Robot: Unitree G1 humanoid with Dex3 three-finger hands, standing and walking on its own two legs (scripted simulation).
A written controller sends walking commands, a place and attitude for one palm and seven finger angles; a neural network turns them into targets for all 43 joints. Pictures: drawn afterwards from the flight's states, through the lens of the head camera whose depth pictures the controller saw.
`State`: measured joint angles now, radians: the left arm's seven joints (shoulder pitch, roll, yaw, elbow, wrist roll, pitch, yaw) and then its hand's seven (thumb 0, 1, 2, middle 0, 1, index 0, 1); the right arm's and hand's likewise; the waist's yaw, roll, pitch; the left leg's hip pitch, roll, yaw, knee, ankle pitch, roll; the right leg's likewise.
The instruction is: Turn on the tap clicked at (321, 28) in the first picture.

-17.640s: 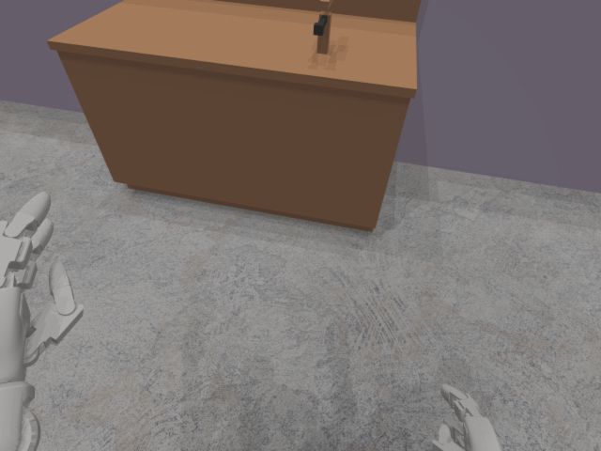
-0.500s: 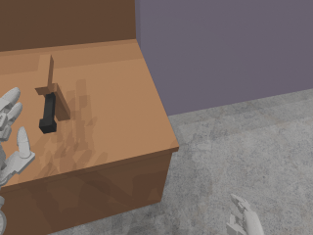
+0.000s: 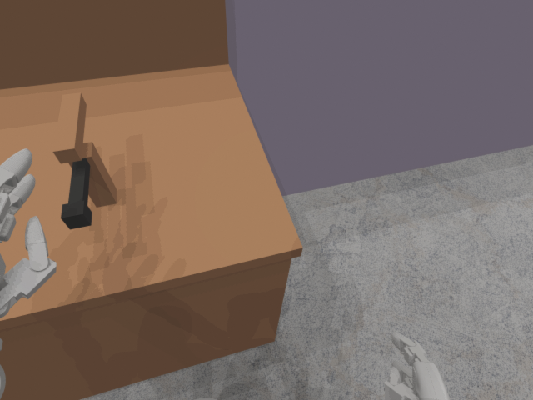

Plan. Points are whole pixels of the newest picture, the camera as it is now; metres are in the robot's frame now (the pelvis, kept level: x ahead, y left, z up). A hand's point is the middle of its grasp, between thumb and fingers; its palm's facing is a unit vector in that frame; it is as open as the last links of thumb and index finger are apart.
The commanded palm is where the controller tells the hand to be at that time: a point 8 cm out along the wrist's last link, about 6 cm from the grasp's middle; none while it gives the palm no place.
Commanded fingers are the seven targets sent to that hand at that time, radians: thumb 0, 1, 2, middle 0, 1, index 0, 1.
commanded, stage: shuffle to correct the standing spot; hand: left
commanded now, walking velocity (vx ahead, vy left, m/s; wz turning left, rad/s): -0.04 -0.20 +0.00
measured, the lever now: (77, 215) +0.33 +0.29 +0.09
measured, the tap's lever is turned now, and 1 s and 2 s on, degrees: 0 0 0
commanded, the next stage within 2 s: none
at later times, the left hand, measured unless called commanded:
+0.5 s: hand (55, 268) +0.22 +0.24 +0.17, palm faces +0.30 -0.86 -0.41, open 7.4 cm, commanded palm +0.16 +0.28 +0.18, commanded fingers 0.00 0.90 0.90 -0.20 -0.30 -0.20 -0.30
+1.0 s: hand (59, 266) +0.22 +0.23 +0.17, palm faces +0.31 -0.86 -0.40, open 7.4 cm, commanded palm +0.16 +0.28 +0.18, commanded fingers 0.00 0.90 0.90 -0.20 -0.30 -0.20 -0.30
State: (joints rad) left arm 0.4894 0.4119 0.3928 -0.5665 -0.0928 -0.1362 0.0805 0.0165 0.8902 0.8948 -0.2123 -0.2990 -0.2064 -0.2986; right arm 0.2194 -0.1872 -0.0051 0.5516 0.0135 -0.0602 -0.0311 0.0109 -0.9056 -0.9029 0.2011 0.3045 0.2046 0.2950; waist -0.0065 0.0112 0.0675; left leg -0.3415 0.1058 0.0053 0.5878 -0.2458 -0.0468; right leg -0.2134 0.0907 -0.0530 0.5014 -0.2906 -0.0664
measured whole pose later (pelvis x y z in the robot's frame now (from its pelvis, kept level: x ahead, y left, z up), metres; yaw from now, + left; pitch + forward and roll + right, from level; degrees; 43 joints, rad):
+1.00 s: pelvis +0.00 +0.00 +0.00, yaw +0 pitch +0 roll -2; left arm 0.49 0.40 0.38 -0.57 -0.10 -0.12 0.09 0.02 0.89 0.89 -0.21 -0.30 -0.21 -0.30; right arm 0.21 -0.19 0.00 0.55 0.02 -0.05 -0.03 0.01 -0.91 -0.90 0.20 0.30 0.20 0.29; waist -0.02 0.01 0.06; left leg -0.35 0.10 0.00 0.60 -0.25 -0.05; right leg -0.23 0.09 -0.06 0.53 -0.31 -0.07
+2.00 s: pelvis +0.00 +0.00 +0.00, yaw +0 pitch +0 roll -2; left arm 0.50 0.41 0.39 -0.57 -0.10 -0.12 0.09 0.02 0.89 0.89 -0.21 -0.30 -0.21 -0.30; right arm 0.20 -0.19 0.00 0.54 0.02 -0.04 -0.02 0.01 -0.91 -0.90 0.20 0.30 0.20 0.29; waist -0.01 0.02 0.07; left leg -0.35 0.12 0.00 0.60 -0.25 -0.05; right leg -0.22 0.10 -0.06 0.49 -0.28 -0.07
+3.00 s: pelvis +0.01 +0.00 +0.00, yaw +0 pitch +0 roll -2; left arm 0.50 0.40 0.37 -0.57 -0.10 -0.11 0.10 0.02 0.89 0.89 -0.21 -0.30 -0.21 -0.30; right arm 0.20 -0.20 -0.01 0.55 0.02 -0.03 -0.03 0.01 -0.91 -0.90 0.20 0.30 0.20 0.29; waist -0.02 0.00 0.06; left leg -0.34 0.11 0.01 0.62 -0.28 -0.05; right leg -0.22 0.09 -0.05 0.54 -0.32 -0.07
